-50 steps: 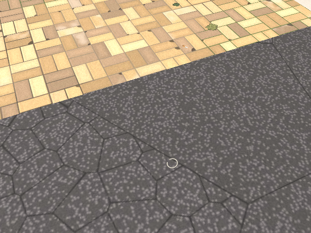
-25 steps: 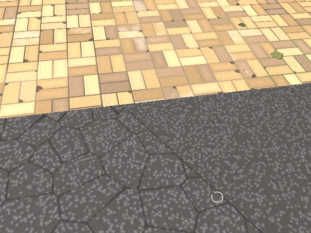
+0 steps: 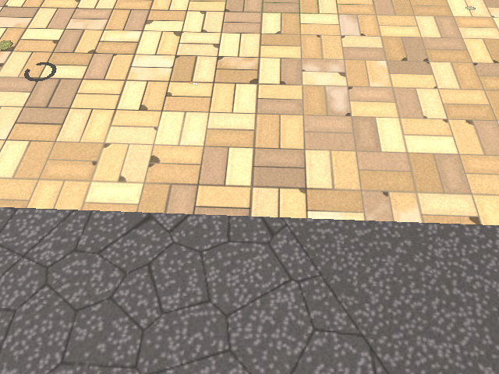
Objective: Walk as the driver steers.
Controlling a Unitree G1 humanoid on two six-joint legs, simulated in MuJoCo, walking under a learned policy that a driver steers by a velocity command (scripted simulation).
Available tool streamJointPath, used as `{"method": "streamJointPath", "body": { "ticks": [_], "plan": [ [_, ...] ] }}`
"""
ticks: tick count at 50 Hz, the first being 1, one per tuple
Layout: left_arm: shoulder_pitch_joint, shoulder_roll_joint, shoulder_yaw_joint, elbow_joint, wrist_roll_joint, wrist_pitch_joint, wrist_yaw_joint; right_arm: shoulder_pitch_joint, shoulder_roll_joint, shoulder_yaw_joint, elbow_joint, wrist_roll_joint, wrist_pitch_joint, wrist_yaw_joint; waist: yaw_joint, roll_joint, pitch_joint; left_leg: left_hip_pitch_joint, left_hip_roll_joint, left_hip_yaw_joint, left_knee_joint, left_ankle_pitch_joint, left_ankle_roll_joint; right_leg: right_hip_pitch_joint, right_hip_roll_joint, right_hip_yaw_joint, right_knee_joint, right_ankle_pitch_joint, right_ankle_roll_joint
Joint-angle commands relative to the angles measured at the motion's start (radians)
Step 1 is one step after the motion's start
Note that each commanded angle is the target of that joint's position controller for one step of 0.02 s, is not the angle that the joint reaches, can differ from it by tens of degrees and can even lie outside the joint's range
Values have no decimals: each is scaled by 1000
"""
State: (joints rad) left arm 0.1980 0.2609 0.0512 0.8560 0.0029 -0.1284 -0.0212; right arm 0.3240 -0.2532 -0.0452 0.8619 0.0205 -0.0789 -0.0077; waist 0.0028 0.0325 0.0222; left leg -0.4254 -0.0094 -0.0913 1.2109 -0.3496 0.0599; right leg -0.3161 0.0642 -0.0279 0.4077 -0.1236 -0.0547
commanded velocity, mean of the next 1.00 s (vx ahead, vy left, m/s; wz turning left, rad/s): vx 0.50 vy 0.00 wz -0.22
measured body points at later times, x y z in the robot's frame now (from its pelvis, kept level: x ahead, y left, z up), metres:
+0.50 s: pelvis +0.28 +0.07 +0.01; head +0.30 +0.08 +0.45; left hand +0.32 +0.31 -0.14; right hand +0.37 -0.18 -0.11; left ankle +0.32 +0.16 -0.74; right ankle +0.21 -0.08 -0.65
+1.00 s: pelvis +0.56 -0.01 -0.02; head +0.57 -0.01 +0.43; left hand +0.78 +0.19 -0.13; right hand +0.45 -0.22 -0.16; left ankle +0.37 +0.17 -0.66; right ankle +0.61 -0.10 -0.74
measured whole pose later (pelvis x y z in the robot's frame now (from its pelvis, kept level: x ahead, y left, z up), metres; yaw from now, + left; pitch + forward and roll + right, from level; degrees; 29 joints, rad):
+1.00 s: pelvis +0.56 -0.01 -0.02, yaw -18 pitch +1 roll -1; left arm 0.13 0.24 0.06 0.87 0.05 -0.10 -0.04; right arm 0.46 -0.21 0.00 1.01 -0.09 -0.10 0.05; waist 0.00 0.00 0.00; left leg -0.04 0.09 0.10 0.94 -0.45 -0.02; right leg -0.43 0.08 -0.02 0.59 -0.18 -0.10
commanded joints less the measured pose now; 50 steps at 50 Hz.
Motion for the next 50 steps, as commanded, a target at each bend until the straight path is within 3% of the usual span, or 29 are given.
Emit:
{"method": "streamJointPath", "body": {
  "ticks": [1, 4, 6, 9, 13, 15, 16, 17, 18, 19, 20, 21, 22, 23, 24, 25, 27, 30, 32, 36, 39, 42, 44, 45, 46, 47, 48, 49, 50],
  "plan": [
    [18, 66, 7, -29, 3, -10, -5, 25, -46, -14, -70, -6, -10, 0, -21, -90, -40, -175, 121, -14, -43, 62, -1, 141, -274, 316, -261, 20, -191],
    [67, 122, 20, -3, -6, -10, 1, -60, -33, -2, -112, -19, -8, -3, -8, -81, -4, -229, 146, 19, -204, 146, -28, 116, -280, 241, -303, 105, -211],
    [92, 139, 23, 6, -11, -1, 7, -137, -30, 5, -136, -22, -13, 1, 13, -76, 2, -230, 144, 36, -345, 262, -36, 127, -263, 190, -307, 129, -194],
    [141, 155, 21, 24, -23, 10, 11, -243, -28, 11, -162, -13, -20, 11, 51, -87, 14, -162, 105, 77, -528, 388, -45, 127, -232, 122, -288, 138, -157],
    [209, 165, 19, 56, -31, 28, 11, -346, -52, 8, -210, 1, -24, 29, 77, -101, 35, -154, 82, 80, -639, 358, -27, 234, -287, 148, -239, 100, -137],
    [205, 179, 23, 61, -30, 41, 13, -342, -74, 0, -221, 0, -31, 37, 54, -110, 28, -114, 66, 88, -684, 288, -1, 287, -314, 160, -188, 141, -120],
    [189, 186, 24, 59, -29, 48, 15, -290, -92, -10, -211, -1, -33, 38, 15, -115, 2, -32, 45, 107, -710, 269, 15, 293, -306, 145, -125, 244, -105],
    [187, 169, 16, 57, -26, 52, 15, -173, -129, -32, -176, -6, -35, 33, -44, -99, -65, 143, 19, 122, -737, 260, 38, 264, -260, 117, 22, 383, -83],
    [255, 24, -40, 88, 133, 12, -31, 74, -172, -28, -85, -97, -42, 31, -110, 37, -248, 524, 128, 10, -699, 465, 151, 152, -169, 70, 245, 234, -55],
    [402, -80, -66, 54, 120, -13, -65, 264, -209, -34, -67, -107, -32, 27, -109, 270, -484, 1069, 393, -460, -805, 316, 406, -291, 42, 34, 542, -361, 4],
    [226, 35, -38, 45, 65, -26, -76, 332, -141, -26, -29, -112, -31, 17, -208, 160, -300, 990, 404, -638, -937, -5, 320, -538, 3, 156, 747, -421, -35],
    [108, 69, -22, 31, 42, -30, -60, 212, -126, -25, -24, -95, -41, 14, -168, 113, -42, 733, 374, -494, -976, -156, 230, -619, -54, 179, 833, -303, -67],
    [104, 90, -15, 37, 45, -23, -35, 97, -82, -10, -33, -75, -38, 7, -105, 84, -13, 559, 347, -363, -1009, -107, 192, -537, -111, 145, 826, -220, -81],
    [126, 72, -19, 40, 67, -14, -22, 53, -23, 15, -31, -72, -34, 0, -52, 74, -45, 473, 331, -275, -1027, 18, 184, -447, -145, 152, 798, -159, -88],
    [123, 36, -32, 37, 79, -3, -24, 0, 25, 33, -43, -85, -36, -4, -11, 55, -25, 379, 324, -202, -1053, 127, 178, -384, -169, 162, 791, -111, -82],
    [133, -3, -38, 38, 78, 11, -31, -41, 42, 40, -56, -94, -38, -9, 19, 46, -29, 330, 314, -143, -1082, 189, 173, -345, -175, 158, 773, -94, -73],
    [105, -26, -44, 32, 62, 23, -56, -48, 19, 32, -50, -105, -50, -15, 21, 37, -8, 305, 285, -17, -1122, 289, 178, -370, -175, 132, 734, -14, -52],
    [20, -26, -45, 3, 52, 30, -79, 32, 4, 34, 1, -138, -63, -5, 1, 20, 13, 300, 254, 141, -1116, 468, 178, -419, -180, 95, 570, 185, -29],
    [-47, -38, -49, -21, 54, 41, -84, 92, -4, 38, 39, -131, -65, 9, -14, 21, 22, 283, 243, 206, -1112, 543, 181, -378, -173, 58, 434, 283, -16],
    [-126, -17, -39, -57, 53, 64, -78, 165, -40, 37, 95, -122, -66, 35, -25, 24, 56, 410, 282, 241, -1093, 671, 173, -397, -147, 46, 304, 316, -22],
    [-196, -9, -29, -78, 51, 75, -75, 212, -47, 34, 131, -115, -56, 35, -39, 25, 75, 559, 298, 264, -1072, 704, 152, -419, -126, 32, 227, 237, -37],
    [-242, 4, -16, -94, 49, 75, -71, 250, -74, 17, 157, -109, -37, 25, -40, 36, 87, 677, 316, 295, -1023, 848, 138, -390, -85, -6, 169, 77, -53],
    [-220, 29, 0, -98, 36, 67, -62, 248, -112, -1, 156, -113, -29, 17, -11, 64, 59, 695, 320, 334, -927, 1119, 119, -283, -30, -50, 160, -9, -73],
    [-165, 51, 11, -88, 26, 56, -51, 231, -129, -8, 150, -112, -25, 14, 26, 67, 31, 659, 305, 365, -836, 1242, 100, -170, 14, -84, 119, 34, -93],
    [-62, 84, 28, -64, 19, 43, -36, 237, -134, -6, 146, -125, -28, 17, 58, 73, -29, 520, 274, 379, -695, 1283, 67, 55, 47, -80, 172, 112, -128],
    [165, 109, 41, 2, 16, 34, -11, 294, -65, 19, 120, -141, -36, 16, 88, -5, -236, 117, 230, 355, -416, 1121, -50, 601, -25, 84, 345, 228, -246],
    [426, 160, 59, 77, 35, 42, 9, 205, -38, 49, 71, -149, -48, 54, 220, -130, -356, -208, 79, 301, -108, 268, -123, 918, -220, 458, 159, 211, -378],
    [557, 158, 54, 144, 63, 37, 4, 42, -62, 30, 26, -97, -42, 92, 260, -69, -334, -345, -15, 126, 92, -189, -82, 936, -322, 668, -28, 179, -371],
    [449, 189, 77, 139, 67, 10, 8, -103, -53, 24, -17, -78, -47, 87, 238, -47, -90, -473, 45, 9, 130, -162, -47, 731, -303, 594, -75, 76, -291]
  ]
}}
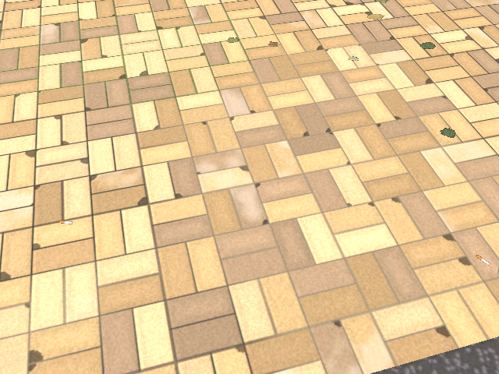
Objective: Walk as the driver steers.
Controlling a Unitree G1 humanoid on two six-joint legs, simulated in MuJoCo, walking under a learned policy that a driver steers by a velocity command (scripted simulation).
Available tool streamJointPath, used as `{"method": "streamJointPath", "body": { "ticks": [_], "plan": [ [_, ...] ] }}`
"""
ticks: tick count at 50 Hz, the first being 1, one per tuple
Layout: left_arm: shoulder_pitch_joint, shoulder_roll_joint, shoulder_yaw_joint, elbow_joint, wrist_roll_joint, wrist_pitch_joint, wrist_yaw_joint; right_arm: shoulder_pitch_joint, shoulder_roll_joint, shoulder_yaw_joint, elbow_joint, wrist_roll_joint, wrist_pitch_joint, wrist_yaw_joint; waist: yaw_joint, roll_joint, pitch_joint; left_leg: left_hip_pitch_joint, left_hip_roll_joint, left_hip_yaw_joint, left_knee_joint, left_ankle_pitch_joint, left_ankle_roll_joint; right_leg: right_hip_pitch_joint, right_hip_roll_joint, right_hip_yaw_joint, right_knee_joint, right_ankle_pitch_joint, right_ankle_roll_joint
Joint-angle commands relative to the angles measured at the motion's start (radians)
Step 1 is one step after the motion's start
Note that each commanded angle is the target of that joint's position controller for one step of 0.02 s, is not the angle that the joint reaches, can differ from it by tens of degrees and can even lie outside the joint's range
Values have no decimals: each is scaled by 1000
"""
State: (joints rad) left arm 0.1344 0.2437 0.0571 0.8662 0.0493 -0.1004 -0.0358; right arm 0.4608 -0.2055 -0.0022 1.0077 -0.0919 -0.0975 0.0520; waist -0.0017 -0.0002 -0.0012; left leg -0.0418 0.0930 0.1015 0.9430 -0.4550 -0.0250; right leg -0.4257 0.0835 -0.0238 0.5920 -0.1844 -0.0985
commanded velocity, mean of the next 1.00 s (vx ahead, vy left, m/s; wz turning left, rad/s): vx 0.50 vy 0.00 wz -0.05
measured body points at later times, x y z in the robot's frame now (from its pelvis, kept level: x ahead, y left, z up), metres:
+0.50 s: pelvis +0.28 +0.03 +0.01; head +0.29 +0.03 +0.46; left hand +0.41 +0.26 -0.12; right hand +0.27 -0.22 -0.13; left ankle +0.30 +0.12 -0.72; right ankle +0.23 -0.09 -0.63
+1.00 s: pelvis +0.56 -0.09 -0.09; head +0.57 -0.10 +0.36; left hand +0.71 +0.14 -0.21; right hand +0.47 -0.33 -0.24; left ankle +0.44 +0.07 -0.64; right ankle +0.59 -0.19 -0.82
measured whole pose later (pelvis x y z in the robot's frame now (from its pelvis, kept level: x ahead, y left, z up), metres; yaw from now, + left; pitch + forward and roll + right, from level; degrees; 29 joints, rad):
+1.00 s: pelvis +0.56 -0.09 -0.09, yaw +0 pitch +2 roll +0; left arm 0.13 0.19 0.04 0.91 -0.02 -0.09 -0.04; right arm 0.51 -0.20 -0.05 1.00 0.06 -0.07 -0.05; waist -0.09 0.03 -0.01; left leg -0.53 0.04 -0.09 1.60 -0.46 0.01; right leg -0.35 0.00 -0.06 0.57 -0.25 -0.03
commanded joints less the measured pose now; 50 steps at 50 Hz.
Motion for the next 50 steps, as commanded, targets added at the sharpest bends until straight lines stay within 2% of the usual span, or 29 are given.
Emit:
{"method": "streamJointPath", "body": {
  "ticks": [1, 2, 4, 7, 11, 12, 16, 17, 18, 19, 20, 21, 23, 25, 27, 31, 32, 33, 35, 37, 41, 42, 43, 44, 45, 46, 47, 48, 50],
  "plan": [
    [367, 157, 57, 113, -1, -31, 20, -257, -132, -27, -176, 12, -32, 4, 175, -52, 6, -782, -11, -209, 361, -6, 56, 614, -291, 506, -285, 98, -234],
    [275, 70, 25, 93, -17, -36, 13, -221, -121, -31, -182, -9, -28, -21, 93, -54, 9, -657, 9, -211, 307, 29, 79, 432, -260, 451, -317, 72, -233],
    [150, 9, -7, 48, -23, -38, -3, -173, -20, -7, -191, -6, -3, -46, -17, -45, 40, -479, 21, -194, 225, 51, 83, 138, -232, 413, -402, 44, -229],
    [108, 74, 2, 7, -7, -53, -21, -169, -54, -6, -196, 21, 18, -48, -35, -22, 57, -389, 1, -113, 22, 206, 42, -48, -174, 293, -443, 45, -185],
    [314, 109, 17, 70, 8, -38, -55, -377, -33, 16, -254, 31, 28, -18, 65, -66, 62, -313, -38, -75, -266, 474, 2, -36, -157, 264, -376, 119, -156],
    [301, 110, 17, 64, 36, -37, -62, -322, -48, 13, -233, 19, 16, -12, 36, -64, 45, -260, -30, -99, -175, 609, 11, -54, -177, 274, -307, 160, -149],
    [202, 108, 14, 21, 11, -39, -45, -211, -169, -37, -192, 23, -24, -42, -59, -40, 19, -139, -64, -50, -257, 404, 70, 59, -201, 319, -88, 407, -101],
    [186, 99, 14, 15, 16, -46, -46, -37, -208, -57, -133, 38, -41, -51, -124, 14, -27, 51, -69, -60, -307, 419, 112, 7, -133, 288, 99, 445, -63],
    [300, 0, -8, 14, 31, -53, -50, 133, -251, -63, -104, 36, -51, -51, -136, 193, -240, 356, 90, -299, -370, 525, 321, -95, 12, 211, 445, 172, -1],
    [397, -66, -25, 23, 35, -56, -50, 139, -217, -31, -119, 29, -51, -28, -91, 295, -318, 479, 307, -712, -515, 673, 532, -313, 108, 188, 766, -458, 36],
    [242, 17, 0, -28, 20, -41, -37, 101, -183, -38, -99, 11, -59, -20, -116, 183, -83, 328, 343, -847, -642, 291, 482, -555, 45, 239, 853, -400, 16],
    [163, 53, 7, -33, 24, -24, -5, -39, -129, -27, -118, 29, -58, -26, -75, 47, 41, 128, 316, -731, -671, 145, 416, -553, -41, 232, 861, -249, 5],
    [183, 12, -11, -22, 54, -1, 19, -175, -10, 13, -148, 29, -44, -46, -7, -6, 3, -84, 239, -549, -718, 243, 385, -382, -141, 223, 741, -77, 25],
    [115, -43, -28, -53, 58, 16, 14, -173, 16, 18, -132, 36, -50, -65, 8, 17, 18, -142, 157, -380, -777, 302, 323, -311, -178, 157, 572, -51, 50],
    [55, -27, -25, -74, 35, 23, -4, -92, -12, 13, -87, 35, -62, -64, -13, 35, 14, -139, 96, -254, -777, 375, 291, -272, -180, 80, 340, 58, 77],
    [5, -23, -26, -119, 46, 41, -38, -33, -90, -4, -55, 15, -58, 6, -4, 62, 29, -344, 68, -184, -702, 502, 299, -32, -130, -3, 258, 243, 63],
    [-46, -13, -28, -144, 42, 42, -25, 3, -61, 1, -29, 9, -66, 3, -22, 48, 38, -197, 91, -240, -646, 427, 292, -155, -181, 109, 171, 367, 72],
    [-88, 2, -25, -152, 50, 41, -14, 65, -56, 0, -19, 34, -68, -10, -71, 46, 35, -36, 82, -258, -599, 374, 307, -279, -170, 96, 62, 414, 86],
    [-234, -16, -32, -194, 42, 40, -2, 216, -42, 2, 44, 31, -54, -21, -145, 46, 75, 121, 131, -355, -528, 322, 318, -420, -180, 98, -33, 342, 104],
    [-287, -56, -58, -186, 43, 46, -12, 251, -23, 6, 58, 40, -29, -18, -177, 18, 112, 20, 88, -335, -471, 195, 288, -302, -188, 69, -226, 438, 109],
    [-240, 20, -50, -150, 33, 46, -15, 184, -82, -12, 33, 42, 4, 1, -118, 11, 147, -210, 78, -396, -397, 44, 249, 42, -192, 51, -263, 445, 79],
    [-201, 137, 9, -146, -150, 6, -5, 104, -128, -60, -7, 148, 17, -55, -90, -24, 122, -257, 19, -370, -263, 150, 191, 174, -132, 84, -244, 385, 69],
    [-36, 134, 14, -100, -145, -14, 5, 85, -123, -52, -8, 148, 18, -75, 6, -37, 17, -297, -31, -303, -72, 210, 151, 358, -159, 73, -221, 463, 58],
    [215, 132, 18, -31, -96, -23, 9, 94, -69, -47, -9, 142, 15, -80, 108, -51, -141, -521, -94, -255, 243, -24, 101, 710, -253, 112, -48, 696, 52],
    [366, 152, 23, 25, -66, -17, 3, 265, 22, -31, 24, 148, 13, -81, 97, -207, -345, -750, -106, -256, 602, -354, 61, 1017, -424, 220, 150, 966, 16],
    [414, 223, 52, 49, -93, -2, -11, 319, 9, -30, -16, 175, -7, -81, 90, -335, -464, -848, -84, -283, 751, -277, 41, 1027, -542, 504, 27, 622, -117],
    [404, 226, 62, 72, -95, 12, -12, 231, 16, -32, -51, 192, -12, -91, 96, -263, -390, -961, -45, -233, 849, -147, 27, 908, -597, 649, -170, 97, -198],
    [274, 106, 31, 47, -82, 17, -4, 41, -38, -53, -93, 175, -2, -112, 92, -35, -172, -979, -25, -173, 852, -21, 32, 671, -525, 562, -301, -47, -141],
    [30, 37, 2, 12, -54, -5, 3, -4, -14, -68, -130, 128, 30, -120, -27, -40, -28, -835, 34, -213, 681, 197, 35, 324, -495, 395, -320, 230, -125]
  ]
}}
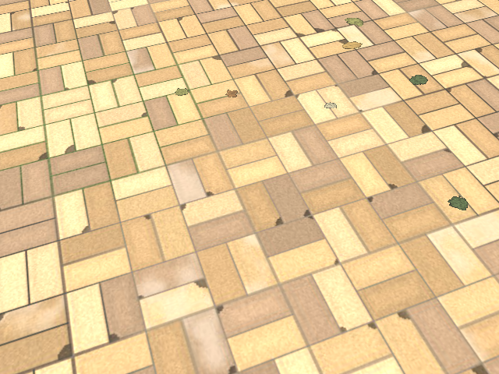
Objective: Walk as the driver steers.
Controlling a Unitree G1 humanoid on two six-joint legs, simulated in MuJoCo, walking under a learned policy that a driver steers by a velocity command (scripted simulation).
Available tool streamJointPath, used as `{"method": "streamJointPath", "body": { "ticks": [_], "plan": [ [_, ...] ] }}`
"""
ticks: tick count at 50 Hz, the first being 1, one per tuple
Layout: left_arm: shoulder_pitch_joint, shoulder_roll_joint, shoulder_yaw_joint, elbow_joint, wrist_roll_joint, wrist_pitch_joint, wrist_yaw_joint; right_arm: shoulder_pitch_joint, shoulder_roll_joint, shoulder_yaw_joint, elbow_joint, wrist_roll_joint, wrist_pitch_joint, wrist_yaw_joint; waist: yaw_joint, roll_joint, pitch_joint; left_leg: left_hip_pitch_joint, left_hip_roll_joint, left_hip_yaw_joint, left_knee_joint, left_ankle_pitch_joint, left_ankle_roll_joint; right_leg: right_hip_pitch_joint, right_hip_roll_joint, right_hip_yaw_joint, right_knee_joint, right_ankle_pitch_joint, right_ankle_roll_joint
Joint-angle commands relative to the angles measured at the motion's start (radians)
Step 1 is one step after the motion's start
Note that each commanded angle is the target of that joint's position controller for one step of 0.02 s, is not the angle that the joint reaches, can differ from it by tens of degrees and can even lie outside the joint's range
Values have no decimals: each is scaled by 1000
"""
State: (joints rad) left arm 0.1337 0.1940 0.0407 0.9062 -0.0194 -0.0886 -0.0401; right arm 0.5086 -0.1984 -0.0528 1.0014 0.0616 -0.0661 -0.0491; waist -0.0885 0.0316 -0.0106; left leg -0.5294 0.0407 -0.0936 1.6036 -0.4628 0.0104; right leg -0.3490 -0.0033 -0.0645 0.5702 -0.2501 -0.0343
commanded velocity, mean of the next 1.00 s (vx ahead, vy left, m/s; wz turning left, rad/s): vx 0.11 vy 0.00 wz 0.48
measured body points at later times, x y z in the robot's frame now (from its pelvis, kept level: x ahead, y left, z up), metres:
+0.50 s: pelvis +0.16 +0.04 +0.00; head +0.21 +0.07 +0.44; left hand +0.24 +0.35 -0.12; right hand +0.41 -0.17 -0.09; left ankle +0.24 +0.13 -0.73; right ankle +0.18 -0.12 -0.64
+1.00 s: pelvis +0.23 +0.00 +0.01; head +0.26 -0.01 +0.46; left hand +0.22 +0.30 -0.09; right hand +0.50 -0.17 -0.10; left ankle +0.16 +0.13 -0.67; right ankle +0.29 -0.09 -0.73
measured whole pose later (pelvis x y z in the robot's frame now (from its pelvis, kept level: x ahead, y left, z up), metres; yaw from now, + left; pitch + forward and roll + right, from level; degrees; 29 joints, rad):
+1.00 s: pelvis +0.23 +0.00 +0.01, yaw +29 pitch +2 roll +1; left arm 0.17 0.24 0.06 0.77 0.01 -0.01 0.01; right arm 0.20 -0.30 -0.09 0.64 0.00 0.04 -0.03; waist 0.02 0.04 0.00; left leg -0.48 -0.11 -0.15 0.96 -0.44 -0.06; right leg -0.28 0.00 0.04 0.49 -0.24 -0.01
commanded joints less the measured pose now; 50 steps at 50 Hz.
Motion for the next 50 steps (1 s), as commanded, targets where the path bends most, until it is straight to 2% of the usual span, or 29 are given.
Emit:
{"method": "streamJointPath", "body": {
  "ticks": [1, 2, 4, 6, 9, 11, 13, 14, 15, 16, 17, 18, 19, 20, 21, 22, 23, 25, 27, 32, 39, 41, 42, 43, 44, 45, 46, 48, 50],
  "plan": [
    [13, 49, 11, -15, 17, -20, 9, -42, -19, -27, -124, -37, 15, -15, 36, -95, 18, -287, 95, -39, -49, 205, 8, 152, -350, 297, -269, 443, -139],
    [-5, 42, 5, -7, 31, -20, 18, -29, -5, -33, -127, -28, 25, -15, 12, -107, 48, -208, 91, -32, -199, 221, 7, 55, -288, 161, -285, 492, -94],
    [24, 98, 16, 13, 39, -21, 50, -119, -12, -36, -181, -42, 23, -7, 24, -132, 75, -188, 66, 2, -436, 284, -16, 34, -262, 79, -305, 643, -115],
    [33, 153, 28, 15, 43, -11, 80, -190, -9, -31, -225, -51, 20, 17, 24, -123, 40, -130, 51, 34, -648, 386, -14, 53, -254, 30, -292, 704, -128],
    [42, 212, 46, 4, 13, 10, 105, -300, -25, -24, -284, -55, 30, 56, 50, -101, -13, -71, 25, 80, -818, 499, 2, 135, -282, -10, -270, 726, -125],
    [57, 221, 54, 4, -5, 23, 108, -375, -54, -29, -330, -60, 45, 75, 64, -90, -9, -68, 20, 90, -873, 470, 26, 190, -296, -30, -244, 692, -104],
    [63, 239, 66, -6, -12, 35, 107, -407, -86, -38, -359, -64, 51, 93, 69, -89, -13, -30, -6, 119, -927, 397, 54, 232, -295, -56, -175, 700, -79],
    [62, 253, 73, -16, -12, 40, 107, -388, -104, -45, -364, -65, 50, 99, 60, -95, -31, 21, -31, 141, -955, 353, 72, 247, -285, -69, -109, 748, -66],
    [56, 257, 77, -26, -15, 46, 105, -324, -133, -59, -353, -65, 45, 102, 26, -76, -63, 127, -68, 164, -1025, 366, 96, 240, -255, -95, 21, 762, -44],
    [96, 240, 73, -30, -4, 49, 98, -223, -198, -87, -333, -65, 42, 88, -13, 2, -122, 334, -83, 129, -1100, 581, 142, 144, -191, -127, 245, 658, 9],
    [159, 155, 43, -62, 54, 40, 83, -190, -325, -113, -347, -67, 45, 62, 33, 257, -207, 617, 174, -211, -1049, 1187, 261, -165, -66, -148, 625, -104, 89],
    [188, 165, 28, -96, 42, 21, 59, -182, -345, -104, -389, -76, 45, 61, 38, 285, -428, 816, 361, -611, -1141, 1094, 480, -369, 72, 82, 891, -502, 106],
    [99, 217, 42, -102, 13, 18, 48, -199, -289, -87, -414, -87, 50, 61, -9, 102, -420, 764, 315, -538, -1181, 922, 430, -426, 27, 187, 929, -414, 87],
    [39, 205, 38, -126, 7, 30, 56, -283, -255, -76, -424, -72, 51, 56, 21, 27, -318, 641, 269, -429, -1192, 781, 358, -449, 1, 179, 870, -305, 74],
    [35, 188, 41, -110, 19, 50, 74, -342, -227, -69, -431, -53, 58, 50, 60, -67, -217, 490, 213, -349, -1213, 677, 296, -430, -34, 168, 778, -236, 81],
    [41, 202, 49, -113, 28, 70, 88, -378, -213, -64, -438, -47, 65, 46, 94, -45, -174, 358, 171, -308, -1237, 574, 262, -365, -53, 164, 691, -185, 78],
    [49, 199, 52, -117, 33, 84, 89, -401, -220, -67, -450, -59, 71, 46, 114, -8, -150, 258, 133, -286, -1260, 516, 240, -299, -40, 142, 656, -143, 75],
    [54, 171, 51, -132, 33, 94, 89, -403, -230, -73, -465, -69, 72, 40, 125, 30, -148, 192, 99, -271, -1276, 471, 225, -250, -16, 138, 575, -96, 76],
    [22, 155, 48, -152, 32, 97, 93, -384, -237, -76, -467, -63, 74, 26, 113, 42, -156, 202, 95, -291, -1281, 391, 219, -261, -7, 157, 489, -71, 84],
    [-57, 161, 53, -191, 31, 92, 95, -363, -240, -78, -471, -56, 94, 0, 84, 100, -137, 222, 74, -366, -1299, 125, 184, -258, 12, 194, 329, -18, 100],
    [-45, 156, 48, -196, 19, 67, 63, -330, -202, -60, -463, -69, 106, 10, 63, 137, -123, 246, 73, -396, -1251, 193, 190, -59, 22, 146, 94, -83, 67],
    [11, 154, 52, -183, 24, 61, 47, -318, -188, -51, -455, -59, 109, 13, 100, 117, -107, 204, 33, -374, -1209, 203, 151, 96, 18, 117, -119, 31, 30],
    [38, 196, 62, -186, 41, 60, 45, -282, -166, -45, -448, -59, 106, 13, 97, 50, -108, 134, -13, -329, -1133, 126, 100, 197, -87, 196, -171, 90, -9],
    [18, 282, 79, -192, 58, 65, 49, -232, -144, -41, -458, -57, 96, 18, 35, -203, -91, 15, -159, -139, -955, -12, 31, 241, -258, 384, -209, 237, -119],
    [23, 241, 71, -195, 73, 64, 48, -308, -208, -60, -482, -61, 80, 17, 85, -303, -72, -18, -165, -89, -818, -108, -13, 148, -369, 548, -280, 270, -245],
    [-10, 221, 67, -213, 61, 59, 53, -342, -257, -79, -477, -61, 75, 18, 92, -238, -55, -24, -140, -104, -665, -87, -39, 137, -359, 528, -269, 268, -258],
    [-38, 210, 65, -218, 45, 58, 56, -324, -251, -84, -451, -59, 81, 18, 80, -182, -49, -30, -142, -100, -584, -54, -56, 140, -311, 458, -249, 294, -225],
    [-58, 175, 52, -218, 24, 60, 57, -272, -186, -70, -416, -62, 99, 20, 64, -153, -42, -28, -124, -97, -528, 3, -82, 161, -250, 362, -222, 355, -181],
    [-57, 152, 42, -208, 26, 70, 49, -275, -124, -48, -408, -56, 103, 26, 61, -167, -43, 35, -95, -32, -654, 38, -95, 158, -185, 271, -212, 386, -156]
  ]
}}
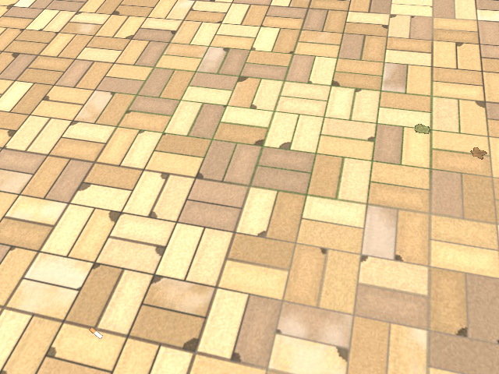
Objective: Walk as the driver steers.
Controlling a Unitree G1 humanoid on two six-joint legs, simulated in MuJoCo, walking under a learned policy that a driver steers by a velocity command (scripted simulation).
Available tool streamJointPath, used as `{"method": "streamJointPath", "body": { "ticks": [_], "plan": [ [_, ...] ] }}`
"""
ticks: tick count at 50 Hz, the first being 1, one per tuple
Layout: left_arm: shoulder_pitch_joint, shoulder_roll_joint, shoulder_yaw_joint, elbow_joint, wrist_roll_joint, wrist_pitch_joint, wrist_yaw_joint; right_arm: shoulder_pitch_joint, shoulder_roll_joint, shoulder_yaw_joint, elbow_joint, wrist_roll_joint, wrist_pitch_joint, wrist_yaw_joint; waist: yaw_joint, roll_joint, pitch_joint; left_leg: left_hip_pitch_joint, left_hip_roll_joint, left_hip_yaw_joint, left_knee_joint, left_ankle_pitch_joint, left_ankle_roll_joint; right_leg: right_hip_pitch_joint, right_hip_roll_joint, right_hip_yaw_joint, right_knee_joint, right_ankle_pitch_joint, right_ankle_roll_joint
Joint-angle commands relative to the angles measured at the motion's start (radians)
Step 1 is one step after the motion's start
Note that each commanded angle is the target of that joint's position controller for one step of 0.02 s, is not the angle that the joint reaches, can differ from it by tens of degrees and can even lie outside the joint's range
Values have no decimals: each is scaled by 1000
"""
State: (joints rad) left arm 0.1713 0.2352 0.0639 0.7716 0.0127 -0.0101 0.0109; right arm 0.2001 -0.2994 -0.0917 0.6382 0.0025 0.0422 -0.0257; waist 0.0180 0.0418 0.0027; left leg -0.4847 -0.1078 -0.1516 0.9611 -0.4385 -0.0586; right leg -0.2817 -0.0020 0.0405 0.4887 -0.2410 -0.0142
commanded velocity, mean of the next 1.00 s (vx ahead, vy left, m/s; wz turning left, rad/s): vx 0.00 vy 0.00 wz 0.04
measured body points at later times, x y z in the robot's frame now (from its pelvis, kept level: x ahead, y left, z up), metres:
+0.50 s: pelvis +0.00 +0.02 -0.01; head +0.01 +0.02 +0.44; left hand +0.12 +0.28 -0.13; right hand +0.13 -0.22 -0.12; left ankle -0.01 +0.15 -0.74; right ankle +0.01 -0.12 -0.74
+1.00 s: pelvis +0.00 +0.02 -0.01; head +0.01 +0.02 +0.44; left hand +0.06 +0.28 -0.15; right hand +0.08 -0.23 -0.15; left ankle -0.01 +0.15 -0.74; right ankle +0.01 -0.12 -0.74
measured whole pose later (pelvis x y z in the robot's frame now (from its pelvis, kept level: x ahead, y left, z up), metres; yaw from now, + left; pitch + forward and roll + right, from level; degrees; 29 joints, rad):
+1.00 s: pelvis +0.00 +0.02 -0.01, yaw +0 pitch -2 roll +0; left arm 0.20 0.21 0.05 0.98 0.00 0.00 0.03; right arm 0.25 -0.20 -0.05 0.89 0.00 0.00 -0.03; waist 0.02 0.00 0.04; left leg -0.20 -0.01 -0.07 0.56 -0.33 -0.02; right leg -0.23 -0.02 0.04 0.57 -0.30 0.03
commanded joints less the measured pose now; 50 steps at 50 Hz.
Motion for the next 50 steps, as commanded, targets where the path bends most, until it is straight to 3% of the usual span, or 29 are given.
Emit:
{"method": "streamJointPath", "body": {
  "ticks": [1, 3, 5, 7, 8, 9, 10, 11, 14, 18, 27, 50],
  "plan": [
    [-92, 109, 18, -70, -5, -3, -4, 9, 0, 3, -48, 2, -8, 6, -32, -198, -66, 40, 75, 65, -113, 23, -29, 97, -163, 135, -118, 384, -166],
    [-38, 135, 24, -54, -5, 6, -5, -46, 11, 11, -59, 6, -14, 9, 9, -236, -77, 116, 87, 105, -277, 6, -29, 128, -167, 144, -102, 402, -178],
    [-28, 150, 24, -49, -14, 7, -5, -17, -15, 1, -39, 14, -17, 8, -8, -225, -77, 205, 83, 129, -484, 141, -14, 139, -172, 159, -75, 416, -173],
    [2, 135, 17, -40, -19, -6, -8, 3, -43, -2, -27, -2, -19, 4, -13, -190, -90, 344, 115, 81, -612, 334, 22, 99, -158, 165, -67, 370, -112],
    [7, 117, 10, -45, -3, -20, -16, 14, -86, -8, -34, -12, -19, -1, -1, -115, -124, 436, 184, 23, -551, 538, 45, 42, -130, 131, -37, 299, -64],
    [45, 108, 8, -42, 2, -35, -27, 9, -121, -20, -9, -12, -17, -1, 45, 18, -134, 425, 182, 30, -461, 520, 80, 26, -59, 57, -51, 194, -26],
    [-8, 122, 7, -36, 4, -38, -30, 9, -70, -15, -14, -13, -18, 9, -7, 8, -125, 366, 163, 37, -467, 414, 89, 58, -37, 20, -20, 121, 4],
    [-44, 118, 6, -41, 1, -34, -31, 6, -40, -5, -9, -19, -20, 13, -14, 1, -94, 330, 162, 30, -485, 361, 87, 51, -31, 9, -8, 89, 13],
    [-44, 97, 3, -41, 0, -14, -24, -10, -35, 2, -5, -16, -33, 13, -2, 29, -26, 255, 155, 28, -498, 316, 77, 41, -28, 5, 9, 88, 9],
    [-31, 93, 3, -26, -2, -8, -14, -5, -27, 9, 1, -15, -42, 7, 0, 14, -2, 222, 150, 26, -499, 281, 73, 50, -27, 4, 19, 84, 13],
    [-9, 93, 5, 24, -6, -5, 0, 15, -10, 18, 35, -12, -51, 3, -2, -31, -4, 230, 135, 37, -486, 282, 73, 61, -28, 6, 19, 91, 26],
    [45, 80, 1, 187, -14, 7, 28, 71, 7, 26, 221, -3, -56, -12, -1, -38, 30, 243, 109, 77, -505, 299, 57, 73, -22, -5, -10, 95, 28]
  ]
}}
Keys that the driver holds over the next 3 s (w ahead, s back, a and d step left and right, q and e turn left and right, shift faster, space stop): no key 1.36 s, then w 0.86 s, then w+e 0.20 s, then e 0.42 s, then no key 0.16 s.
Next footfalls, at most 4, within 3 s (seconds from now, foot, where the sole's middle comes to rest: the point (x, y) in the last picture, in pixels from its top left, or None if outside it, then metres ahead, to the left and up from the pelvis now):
0.14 left None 0.03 0.15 -0.78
2.04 left None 0.41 0.13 -0.78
2.60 right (321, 302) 0.69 -0.11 -0.78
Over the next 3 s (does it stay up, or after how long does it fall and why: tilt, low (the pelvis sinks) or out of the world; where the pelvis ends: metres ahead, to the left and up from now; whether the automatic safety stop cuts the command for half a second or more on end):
stays up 0.62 -0.01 -0.01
